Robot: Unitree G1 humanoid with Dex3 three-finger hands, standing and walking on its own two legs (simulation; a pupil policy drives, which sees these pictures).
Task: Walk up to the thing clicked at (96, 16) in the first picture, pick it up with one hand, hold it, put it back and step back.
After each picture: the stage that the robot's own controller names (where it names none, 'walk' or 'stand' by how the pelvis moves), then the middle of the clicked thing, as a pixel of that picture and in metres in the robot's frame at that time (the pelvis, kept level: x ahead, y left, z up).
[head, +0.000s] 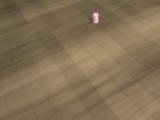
stand; (95, 18) +1.90 -0.11 -0.72
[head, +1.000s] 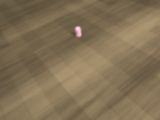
walk; (78, 31) +1.74 +0.24 -0.69
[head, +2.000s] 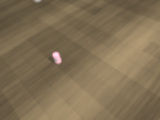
walk; (57, 58) +1.13 +0.45 -0.71
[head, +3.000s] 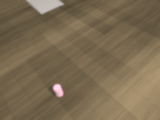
walk; (58, 90) +0.74 +0.37 -0.72
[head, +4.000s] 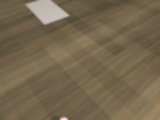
walk; out of the picture +0.46 +0.21 -0.71
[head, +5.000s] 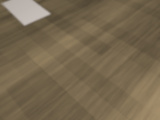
stand; out of the picture +0.34 +0.25 -0.71
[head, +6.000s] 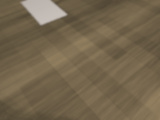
stand; out of the picture +0.31 +0.21 -0.72
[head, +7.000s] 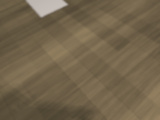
stand; out of the picture +0.28 +0.26 -0.71
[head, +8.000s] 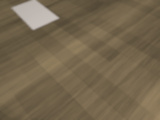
stand; out of the picture +0.28 +0.22 -0.72
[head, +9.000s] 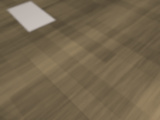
stand; out of the picture +0.28 +0.24 -0.73
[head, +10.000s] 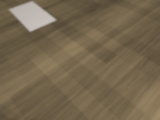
stand; out of the picture +0.28 +0.25 -0.73
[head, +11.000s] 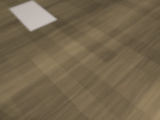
stand; out of the picture +0.27 +0.25 -0.73
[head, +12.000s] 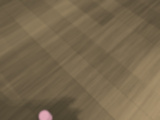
go down; (45, 117) +0.31 +0.25 -0.61
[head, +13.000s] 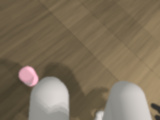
go down; (29, 76) +0.36 +0.28 -0.30
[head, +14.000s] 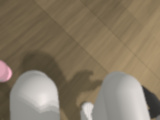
close in; out of the picture +0.33 +0.30 -0.26
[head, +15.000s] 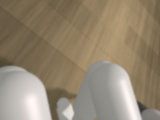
close; out of the picture +0.33 +0.32 -0.21
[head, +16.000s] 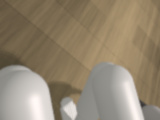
lift; out of the picture +0.32 +0.31 -0.21
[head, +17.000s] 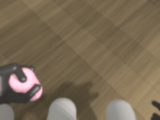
lift; (27, 85) +0.31 +0.21 -0.02
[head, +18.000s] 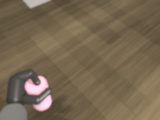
hold; (39, 93) +0.31 +0.18 -0.01
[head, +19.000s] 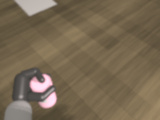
hold; (44, 91) +0.32 +0.17 -0.01
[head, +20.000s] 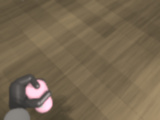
crouch; (40, 96) +0.31 +0.18 -0.05
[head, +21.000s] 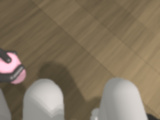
lower; (12, 69) +0.37 +0.26 -0.13
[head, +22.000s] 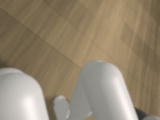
lower; out of the picture +0.36 +0.31 -0.22
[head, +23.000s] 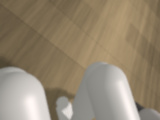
lower; out of the picture +0.34 +0.32 -0.21
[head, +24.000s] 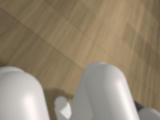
lower; out of the picture +0.33 +0.32 -0.21
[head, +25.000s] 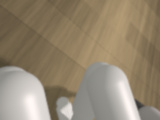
lower; out of the picture +0.33 +0.32 -0.21
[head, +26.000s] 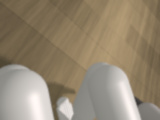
open; out of the picture +0.32 +0.31 -0.22
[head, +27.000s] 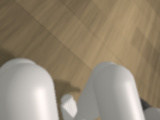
rise; out of the picture +0.32 +0.30 -0.22
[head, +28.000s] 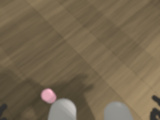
walk; (49, 96) +0.34 +0.24 -0.49
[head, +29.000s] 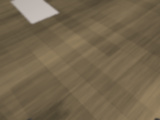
stand; out of the picture +0.30 +0.22 -0.66
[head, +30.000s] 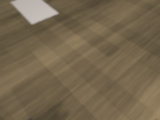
stand; out of the picture +0.30 +0.22 -0.67
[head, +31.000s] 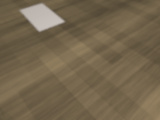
stand; out of the picture +0.33 +0.20 -0.72
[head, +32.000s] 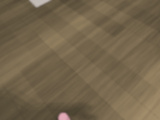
walk; (64, 119) +0.36 +0.25 -0.69
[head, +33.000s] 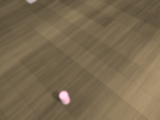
walk; (64, 97) +0.55 +0.23 -0.70
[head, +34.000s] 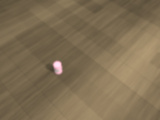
walk; (57, 67) +0.83 +0.24 -0.71
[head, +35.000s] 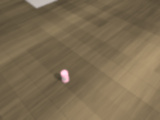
stand; (64, 76) +0.91 +0.24 -0.72
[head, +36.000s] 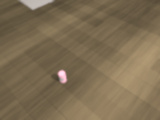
stand; (62, 76) +0.91 +0.27 -0.73
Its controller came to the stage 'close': yes
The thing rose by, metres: 0.71
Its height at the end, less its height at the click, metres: +0.00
